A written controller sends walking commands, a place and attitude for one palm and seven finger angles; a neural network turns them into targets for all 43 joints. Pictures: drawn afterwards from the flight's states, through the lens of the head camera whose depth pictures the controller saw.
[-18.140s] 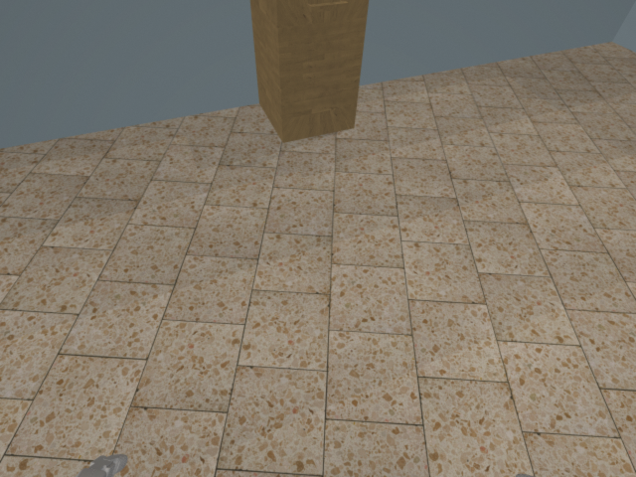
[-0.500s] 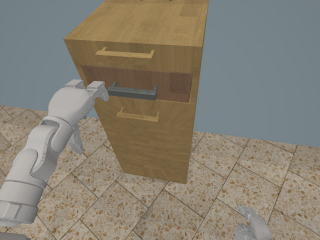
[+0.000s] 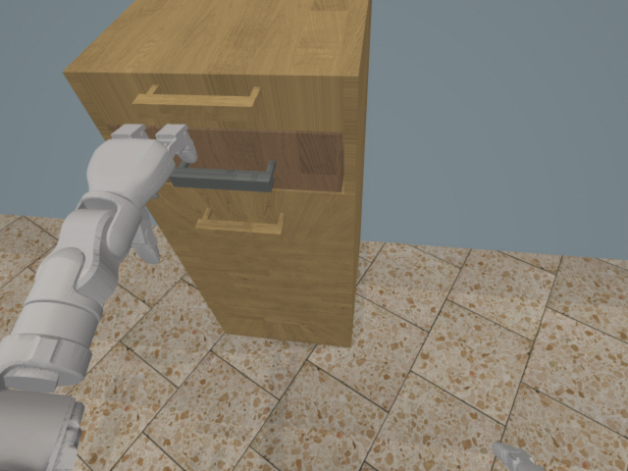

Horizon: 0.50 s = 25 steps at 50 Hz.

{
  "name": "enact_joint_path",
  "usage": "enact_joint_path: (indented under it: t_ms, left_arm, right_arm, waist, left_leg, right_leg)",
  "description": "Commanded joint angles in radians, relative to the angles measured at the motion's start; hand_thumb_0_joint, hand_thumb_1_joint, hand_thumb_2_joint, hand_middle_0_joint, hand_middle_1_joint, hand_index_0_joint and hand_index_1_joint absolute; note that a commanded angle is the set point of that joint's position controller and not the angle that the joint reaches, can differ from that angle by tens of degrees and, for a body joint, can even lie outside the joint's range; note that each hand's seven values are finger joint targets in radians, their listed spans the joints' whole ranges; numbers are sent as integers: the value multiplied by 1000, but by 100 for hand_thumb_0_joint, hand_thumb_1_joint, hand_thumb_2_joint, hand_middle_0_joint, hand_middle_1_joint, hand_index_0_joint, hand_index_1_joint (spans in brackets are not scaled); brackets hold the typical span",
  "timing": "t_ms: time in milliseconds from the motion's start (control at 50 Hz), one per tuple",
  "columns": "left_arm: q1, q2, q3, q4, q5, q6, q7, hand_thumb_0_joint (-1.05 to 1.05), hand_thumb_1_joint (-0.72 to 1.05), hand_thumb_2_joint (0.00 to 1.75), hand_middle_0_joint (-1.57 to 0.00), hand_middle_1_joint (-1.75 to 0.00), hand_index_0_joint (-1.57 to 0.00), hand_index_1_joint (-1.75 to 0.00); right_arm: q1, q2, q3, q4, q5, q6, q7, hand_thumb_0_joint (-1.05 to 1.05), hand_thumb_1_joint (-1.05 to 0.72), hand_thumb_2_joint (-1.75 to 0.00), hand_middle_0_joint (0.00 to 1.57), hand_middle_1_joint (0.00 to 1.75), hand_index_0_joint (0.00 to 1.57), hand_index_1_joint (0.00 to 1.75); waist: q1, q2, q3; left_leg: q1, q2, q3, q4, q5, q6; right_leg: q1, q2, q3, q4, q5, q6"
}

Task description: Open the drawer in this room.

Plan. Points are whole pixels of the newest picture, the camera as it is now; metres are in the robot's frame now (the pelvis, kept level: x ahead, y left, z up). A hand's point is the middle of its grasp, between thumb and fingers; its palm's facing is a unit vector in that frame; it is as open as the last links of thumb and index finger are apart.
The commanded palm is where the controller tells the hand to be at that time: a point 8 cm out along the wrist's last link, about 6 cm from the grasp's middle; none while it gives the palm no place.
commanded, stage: move the hooked fingers above the handle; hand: left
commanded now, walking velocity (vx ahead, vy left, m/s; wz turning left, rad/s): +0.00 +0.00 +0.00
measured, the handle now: (225, 171) +0.56 +0.20 +0.04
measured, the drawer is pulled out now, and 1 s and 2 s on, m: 0.00 0.00 0.00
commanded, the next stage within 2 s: none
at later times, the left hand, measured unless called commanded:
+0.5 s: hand (180, 179) +0.45 +0.22 +0.12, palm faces +0.04 +0.02 -1.00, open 13.9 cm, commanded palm +0.45 +0.23 +0.16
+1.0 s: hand (182, 183) +0.45 +0.22 +0.12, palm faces -0.02 +0.01 -1.00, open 14.3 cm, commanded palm +0.49 +0.22 +0.14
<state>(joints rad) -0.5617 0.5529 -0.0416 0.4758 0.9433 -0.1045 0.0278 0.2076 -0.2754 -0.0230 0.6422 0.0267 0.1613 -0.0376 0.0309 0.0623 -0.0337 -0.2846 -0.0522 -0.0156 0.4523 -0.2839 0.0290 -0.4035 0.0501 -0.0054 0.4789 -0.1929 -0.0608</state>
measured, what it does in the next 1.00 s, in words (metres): shifts its weight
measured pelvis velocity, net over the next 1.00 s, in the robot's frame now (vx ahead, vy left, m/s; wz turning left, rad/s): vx -0.06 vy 0.01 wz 0.02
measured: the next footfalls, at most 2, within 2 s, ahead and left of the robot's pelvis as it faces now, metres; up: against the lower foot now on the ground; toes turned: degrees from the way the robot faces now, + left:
none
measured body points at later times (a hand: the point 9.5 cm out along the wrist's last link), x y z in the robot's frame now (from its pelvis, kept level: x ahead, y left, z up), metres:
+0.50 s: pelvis +0.00 +0.01 -0.01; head +0.06 -0.01 +0.44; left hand +0.45 +0.22 +0.17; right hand +0.11 -0.24 -0.15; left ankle -0.04 +0.10 -0.74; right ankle +0.02 -0.08 -0.74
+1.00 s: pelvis -0.06 +0.01 -0.02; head +0.01 +0.00 +0.42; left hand +0.44 +0.21 +0.17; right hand -0.02 -0.27 -0.15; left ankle -0.04 +0.10 -0.74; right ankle +0.02 -0.08 -0.74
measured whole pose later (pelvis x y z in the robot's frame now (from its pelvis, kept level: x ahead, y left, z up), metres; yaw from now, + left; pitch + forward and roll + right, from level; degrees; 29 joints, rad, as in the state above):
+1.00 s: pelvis -0.06 +0.01 -0.02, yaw +1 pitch +12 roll +1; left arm -1.06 0.56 -0.19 1.06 0.98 -0.06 0.07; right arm 0.36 -0.29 0.01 0.68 0.06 0.08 -0.08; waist -0.10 0.01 -0.07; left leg -0.59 -0.07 -0.01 0.68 -0.30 0.04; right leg -0.68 0.03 -0.01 0.65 -0.18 -0.04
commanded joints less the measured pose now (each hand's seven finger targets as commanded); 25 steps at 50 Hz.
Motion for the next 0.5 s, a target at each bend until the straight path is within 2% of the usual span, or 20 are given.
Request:
enact_joint_path:
  t_ms: [0, 20, 40, 60, 100, 120, 140, 180, 220, 240, 260, 280, 300, 320, 340, 380, 400, 420, 460, 480]
  left_arm:
    - [-357, 176, 28, -110, 0, 64, 3, 0, -50, 30, -30, -120, -30, -120]
    - [-374, 146, -7, -112, -8, 68, -17, 0, -50, 30, -30, -120, -30, -120]
    - [-377, 152, 0, -108, -12, 65, -34, 0, -50, 30, -30, -120, -30, -120]
    - [-408, 137, -24, -128, -17, 55, -47, 0, -50, 30, -30, -120, -30, -120]
    - [-451, 180, 14, -144, -20, 25, -55, 0, -50, 30, -30, -120, -30, -120]
    - [-480, 207, 36, -166, -17, 4, -51, 0, -50, 30, -30, -120, -30, -120]
    - [-510, 220, 46, -168, -18, -14, -43, 0, -50, 30, -30, -120, -30, -120]
    - [-566, 207, 48, -137, -15, -44, -12, 0, -50, 30, -30, -120, -30, -120]
    - [-593, 255, 103, -104, 0, -60, 33, 0, -50, 30, -30, -120, -30, -120]
    - [-611, 285, 128, -100, 5, -61, 58, 0, -50, 30, -30, -120, -30, -120]
    - [-622, 280, 131, -78, 10, -55, 82, 0, -50, 30, -30, -120, -30, -120]
    - [-629, 277, 132, -36, 20, -43, 103, 0, -50, 30, -30, -120, -30, -120]
    - [-611, 263, 127, 8, 26, -26, 116, 0, -50, 30, -30, -120, -30, -120]
    - [-624, 251, 109, 51, 37, -6, 125, 0, -50, 30, -30, -120, -30, -120]
    - [-624, 241, 98, 91, 47, 15, 127, 0, -50, 30, -30, -120, -30, -120]
    - [-646, 187, 26, 177, 61, 63, 115, 0, -50, 30, -30, -120, -30, -120]
    - [-673, 152, -15, 188, 63, 77, 102, 0, -50, 30, -30, -120, -30, -120]
    - [-673, 139, -29, 201, 66, 85, 85, 0, -50, 30, -30, -120, -30, -120]
    - [-727, 145, -38, 220, 51, 91, 67, 0, -50, 30, -30, -120, -30, -120]
    - [-783, 125, -65, 240, 48, 98, 65, 0, -50, 30, -30, -120, -30, -120]
  right_arm:
    - [-55, -115, -38, -137, 5, -16, 2, 0, -90, -90, 20, 30, 20, 30]
    - [-53, -116, -37, -143, 7, -13, 1, 0, -90, -90, 20, 30, 20, 30]
    - [-56, -118, -40, -146, 11, -10, -1, 0, -90, -90, 20, 30, 20, 30]
    - [-50, -118, -39, -148, 8, -8, -3, 0, -90, -90, 20, 30, 20, 30]
    - [-39, -118, -39, -146, 4, -7, -10, 0, -90, -90, 20, 30, 20, 30]
    - [-34, -114, -40, -145, 1, -7, -13, 0, -90, -90, 20, 30, 20, 30]
    - [-30, -114, -39, -142, -2, -6, -17, 0, -90, -90, 20, 30, 20, 30]
    - [-7, -100, -40, -129, -2, -11, -20, 0, -90, -90, 20, 30, 20, 30]
    - [9, -97, -41, -114, -6, -15, -20, 0, -90, -90, 20, 30, 20, 30]
    - [15, -99, -41, -111, -10, -17, -19, 0, -90, -90, 20, 30, 20, 30]
    - [16, -91, -40, -109, -10, -20, -16, 0, -90, -90, 20, 30, 20, 30]
    - [18, -89, -39, -100, -11, -21, -14, 0, -90, -90, 20, 30, 20, 30]
    - [22, -89, -39, -95, -11, -20, -12, 0, -90, -90, 20, 30, 20, 30]
    - [23, -94, -37, -88, -9, -19, -9, 0, -90, -90, 20, 30, 20, 30]
    - [24, -98, -38, -88, -7, -16, -6, 0, -90, -90, 20, 30, 20, 30]
    - [31, -107, -37, -83, -2, -10, -3, 0, -90, -90, 20, 30, 20, 30]
    - [43, -112, -41, -83, -3, -11, -1, 0, -90, -90, 20, 30, 20, 30]
    - [51, -114, -45, -87, -1, -8, -3, 0, -90, -90, 20, 30, 20, 30]
    - [67, -121, -45, -77, 4, 5, -9, 0, -90, -90, 20, 30, 20, 30]
    - [71, -122, -43, -70, 6, 7, -12, 0, -90, -90, 20, 30, 20, 30]
  waist:
    - [-4, -97, -352]
    - [-14, -127, -352]
    - [-18, -137, -349]
    - [-24, -132, -352]
    - [-20, -130, -371]
    - [-14, -103, -392]
    - [-17, -95, -393]
    - [-21, -65, -386]
    - [-10, -32, -397]
    - [-3, -15, -416]
    - [-3, -19, -425]
    - [-8, -18, -406]
    - [-7, -39, -405]
    - [-18, -38, -380]
    - [-19, -46, -388]
    - [-44, -63, -357]
    - [-58, -74, -375]
    - [-61, -72, -397]
    - [-87, -117, -387]
    - [-109, -113, -354]
  left_leg:
    - [-59, 6, 38, -24, 308, 14]
    - [-59, 5, 35, -23, 295, 18]
    - [-55, 4, 32, -20, 297, 20]
    - [-45, 3, 30, -16, 295, 23]
    - [-38, 0, 23, -8, 307, 26]
    - [-31, -2, 20, -3, 319, 25]
    - [-33, -4, 16, 1, 322, 23]
    - [-23, 0, 13, 8, 329, 19]
    - [-26, 1, 13, 14, 346, 10]
    - [-29, 0, 15, 17, 362, 6]
    - [-43, -2, 15, 21, 365, 6]
    - [-55, 1, 19, 22, 366, 2]
    - [-69, 2, 22, 22, 361, 1]
    - [-82, 5, 23, 21, 356, -3]
    - [-89, 5, 24, 21, 360, -5]
    - [-97, 11, 27, 21, 322, -3]
    - [-83, 12, 29, 26, 326, 1]
    - [-67, 14, 27, 32, 335, 3]
    - [-67, 12, 22, 36, 312, 9]
    - [-76, 10, 18, 34, 275, 10]
  right_leg:
    - [347, -62, 46, -11, 273, 21]
    - [345, -63, 45, -13, 269, 25]
    - [338, -60, 45, -13, 268, 24]
    - [332, -62, 44, -11, 272, 26]
    - [341, -60, 47, -1, 294, 25]
    - [347, -61, 51, 6, 302, 23]
    - [339, -59, 49, 10, 297, 21]
    - [301, -56, 43, 17, 277, 17]
    - [280, -50, 36, 30, 261, 11]
    - [287, -49, 38, 33, 268, 9]
    - [292, -49, 40, 40, 278, 9]
    - [277, -48, 36, 43, 279, 8]
    - [275, -46, 33, 45, 275, 9]
    - [253, -45, 28, 45, 269, 8]
    - [253, -42, 26, 47, 265, 7]
    - [211, -42, 21, 43, 236, 10]
    - [207, -43, 20, 41, 244, 12]
    - [207, -42, 19, 44, 247, 11]
    - [189, -42, 19, 34, 231, 18]
    - [155, -42, 20, 27, 197, 20]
